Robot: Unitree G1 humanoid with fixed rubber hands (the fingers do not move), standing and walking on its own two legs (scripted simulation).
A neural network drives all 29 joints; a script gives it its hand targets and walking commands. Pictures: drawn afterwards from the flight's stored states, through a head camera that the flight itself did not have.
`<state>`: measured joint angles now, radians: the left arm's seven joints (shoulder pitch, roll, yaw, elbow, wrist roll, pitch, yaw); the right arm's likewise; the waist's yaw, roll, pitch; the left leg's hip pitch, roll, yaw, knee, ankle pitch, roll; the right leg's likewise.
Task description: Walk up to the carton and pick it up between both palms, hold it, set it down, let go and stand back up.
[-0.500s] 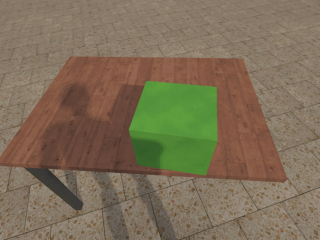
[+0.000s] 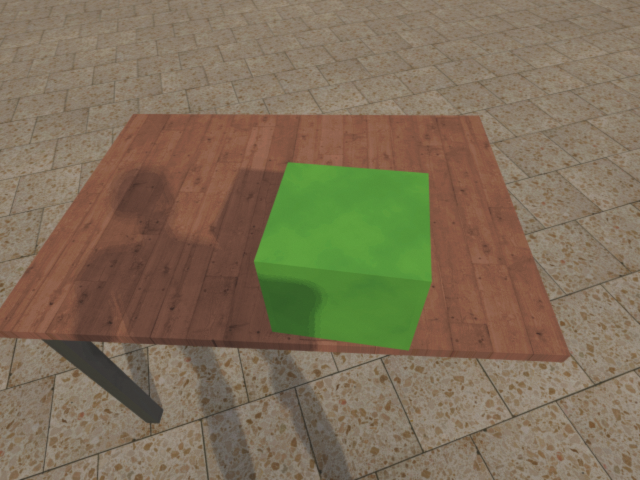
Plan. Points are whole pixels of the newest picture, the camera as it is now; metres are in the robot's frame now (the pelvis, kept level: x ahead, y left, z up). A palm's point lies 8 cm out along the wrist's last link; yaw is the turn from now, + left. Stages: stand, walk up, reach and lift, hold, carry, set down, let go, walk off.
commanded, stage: stand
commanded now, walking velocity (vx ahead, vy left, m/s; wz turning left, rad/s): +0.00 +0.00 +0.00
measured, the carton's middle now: (347, 255) +0.45 -0.01 -0.02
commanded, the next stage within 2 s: none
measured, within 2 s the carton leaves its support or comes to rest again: neither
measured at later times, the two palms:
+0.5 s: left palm out of the picture +0.06 +0.27 -0.11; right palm out of the picture +0.04 -0.26 -0.12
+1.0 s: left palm out of the picture +0.05 +0.26 -0.11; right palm out of the picture +0.02 -0.26 -0.12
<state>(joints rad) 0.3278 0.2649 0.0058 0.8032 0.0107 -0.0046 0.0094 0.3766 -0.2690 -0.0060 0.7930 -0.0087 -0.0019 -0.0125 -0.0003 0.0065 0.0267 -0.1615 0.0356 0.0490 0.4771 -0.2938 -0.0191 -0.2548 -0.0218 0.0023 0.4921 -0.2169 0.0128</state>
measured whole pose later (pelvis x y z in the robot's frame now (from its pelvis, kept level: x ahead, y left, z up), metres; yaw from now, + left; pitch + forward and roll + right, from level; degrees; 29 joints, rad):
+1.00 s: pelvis +0.00 +0.00 +0.00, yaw -1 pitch -1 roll +0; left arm 0.32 0.26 0.00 0.84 0.01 -0.01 0.02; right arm 0.38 -0.27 0.00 0.83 -0.01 0.00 -0.02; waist 0.00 0.01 0.03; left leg -0.15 0.04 0.06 0.46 -0.29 -0.02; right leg -0.25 -0.02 0.02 0.47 -0.21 0.02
